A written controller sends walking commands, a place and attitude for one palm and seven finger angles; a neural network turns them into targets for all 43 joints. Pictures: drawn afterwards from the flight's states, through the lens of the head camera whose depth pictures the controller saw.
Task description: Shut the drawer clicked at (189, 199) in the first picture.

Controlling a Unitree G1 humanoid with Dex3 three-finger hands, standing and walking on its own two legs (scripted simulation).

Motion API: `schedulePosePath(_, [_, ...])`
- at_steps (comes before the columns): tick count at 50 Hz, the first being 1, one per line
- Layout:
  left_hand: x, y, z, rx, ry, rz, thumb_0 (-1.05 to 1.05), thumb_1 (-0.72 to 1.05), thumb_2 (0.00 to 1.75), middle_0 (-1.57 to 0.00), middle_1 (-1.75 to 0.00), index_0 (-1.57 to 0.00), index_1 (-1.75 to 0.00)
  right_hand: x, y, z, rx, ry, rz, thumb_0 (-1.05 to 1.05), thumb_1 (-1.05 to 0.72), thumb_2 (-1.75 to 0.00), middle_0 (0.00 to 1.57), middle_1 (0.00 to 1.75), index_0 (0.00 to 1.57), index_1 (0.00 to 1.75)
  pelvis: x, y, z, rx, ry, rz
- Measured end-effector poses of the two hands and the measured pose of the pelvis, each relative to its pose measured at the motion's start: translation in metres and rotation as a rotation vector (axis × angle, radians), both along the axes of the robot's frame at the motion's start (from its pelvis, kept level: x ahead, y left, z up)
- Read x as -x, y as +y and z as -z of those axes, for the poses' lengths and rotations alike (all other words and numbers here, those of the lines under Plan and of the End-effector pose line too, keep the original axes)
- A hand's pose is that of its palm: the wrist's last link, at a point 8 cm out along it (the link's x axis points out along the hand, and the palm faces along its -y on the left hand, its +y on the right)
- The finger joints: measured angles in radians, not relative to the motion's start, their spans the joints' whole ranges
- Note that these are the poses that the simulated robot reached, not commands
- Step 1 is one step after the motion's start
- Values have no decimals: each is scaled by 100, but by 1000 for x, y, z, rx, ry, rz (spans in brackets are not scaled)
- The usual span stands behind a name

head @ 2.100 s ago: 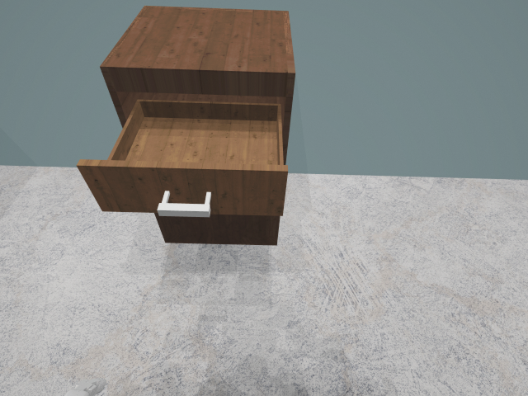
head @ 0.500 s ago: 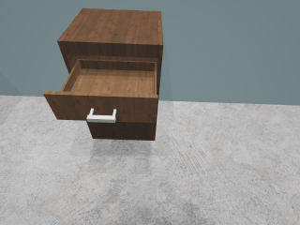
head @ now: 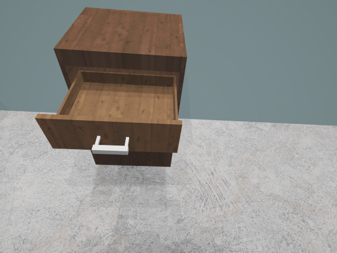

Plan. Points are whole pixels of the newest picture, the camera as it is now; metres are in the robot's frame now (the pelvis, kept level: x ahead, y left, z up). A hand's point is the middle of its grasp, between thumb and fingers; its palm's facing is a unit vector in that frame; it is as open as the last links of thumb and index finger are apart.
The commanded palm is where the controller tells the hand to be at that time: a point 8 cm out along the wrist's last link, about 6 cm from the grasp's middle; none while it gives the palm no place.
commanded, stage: take the last steps up to it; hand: left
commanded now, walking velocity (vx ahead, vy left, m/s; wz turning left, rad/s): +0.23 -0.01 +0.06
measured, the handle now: (111, 144) +0.45 +0.21 -0.09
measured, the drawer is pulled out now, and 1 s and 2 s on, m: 0.29 0.29 0.29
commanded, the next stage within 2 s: come to a stop and stand still in 0.20 s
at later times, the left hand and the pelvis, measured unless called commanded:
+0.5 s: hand (115, 224) +0.23 +0.16 -0.17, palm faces +0.08 -0.98 -0.20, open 7.3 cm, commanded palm none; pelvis +0.13 -0.02 -0.01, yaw +4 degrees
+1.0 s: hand out of the picture +0.04 +0.23 -0.17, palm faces +0.09 -0.98 -0.17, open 7.4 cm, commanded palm none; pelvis +0.11 +0.04 +0.02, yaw +1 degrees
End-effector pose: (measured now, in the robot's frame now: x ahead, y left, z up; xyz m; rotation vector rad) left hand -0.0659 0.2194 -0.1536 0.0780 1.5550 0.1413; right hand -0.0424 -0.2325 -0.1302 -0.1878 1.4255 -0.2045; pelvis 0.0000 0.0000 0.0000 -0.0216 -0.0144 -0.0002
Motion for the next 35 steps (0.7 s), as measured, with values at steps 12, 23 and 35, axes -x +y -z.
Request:
schedulePosePath(12, [-219,2,-14,-37,-330,88,1,91,90,-20,-30,-19,-29,41,43,-13,-106,333,117,0,-90,-90,20,30,21,30,-74,-5,0,-14,0,-21])
schedulePosePath(23, [-287,-16,-15,-80,-426,59,0,91,90,-20,-30,-20,-29,-131,-2,22,-58,56,57,0,-90,-90,20,30,20,30,-133,-19,7,-3,-46,-64])
schedulePosePath(35, [-224,38,-1,-89,-320,-35,0,92,90,-20,-30,-20,-30,-251,17,1,1,-248,-103,0,-93,-90,20,30,20,30,-116,18,9,-1,-27,-68])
